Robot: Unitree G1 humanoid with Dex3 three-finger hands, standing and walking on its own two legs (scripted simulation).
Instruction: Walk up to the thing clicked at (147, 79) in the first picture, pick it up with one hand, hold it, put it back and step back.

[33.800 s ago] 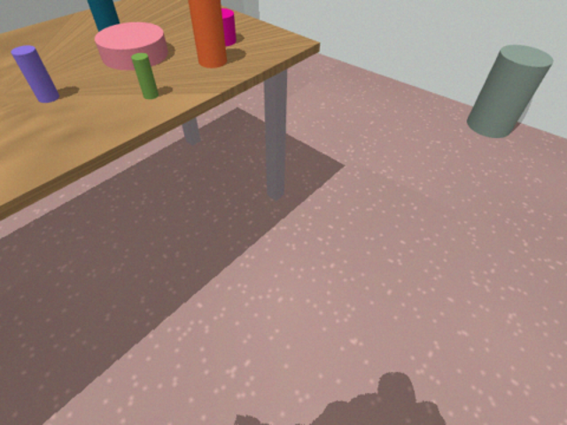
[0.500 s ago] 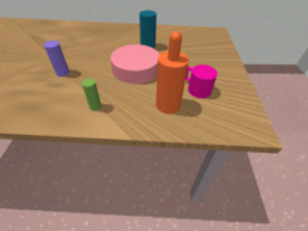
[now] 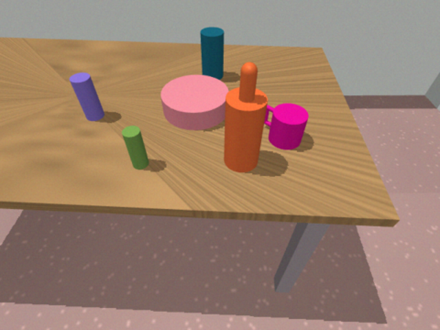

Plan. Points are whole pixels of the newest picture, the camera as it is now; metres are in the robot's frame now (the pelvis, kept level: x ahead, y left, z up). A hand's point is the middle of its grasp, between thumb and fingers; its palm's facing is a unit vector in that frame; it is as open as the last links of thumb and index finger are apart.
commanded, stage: stand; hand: left
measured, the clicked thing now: (136, 148) +0.52 +0.22 +0.01
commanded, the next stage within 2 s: step back in 1.80 s
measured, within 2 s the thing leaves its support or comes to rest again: neither
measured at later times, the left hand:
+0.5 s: hand out of the picture +0.08 +0.25 -0.15, palm faces +0.00 -0.94 -0.35, open 7.4 cm
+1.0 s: hand out of the picture +0.08 +0.26 -0.15, palm faces +0.00 -0.94 -0.35, open 7.4 cm
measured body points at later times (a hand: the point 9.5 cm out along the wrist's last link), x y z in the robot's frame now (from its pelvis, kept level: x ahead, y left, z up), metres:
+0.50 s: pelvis +0.01 +0.00 +0.00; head +0.01 +0.00 +0.45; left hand +0.08 +0.30 -0.13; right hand +0.08 -0.30 -0.13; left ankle +0.02 +0.14 -0.74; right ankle +0.02 -0.14 -0.74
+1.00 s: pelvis +0.01 +0.00 +0.01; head +0.02 +0.00 +0.45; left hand +0.08 +0.30 -0.13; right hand +0.08 -0.30 -0.13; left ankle +0.02 +0.14 -0.74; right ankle +0.02 -0.14 -0.74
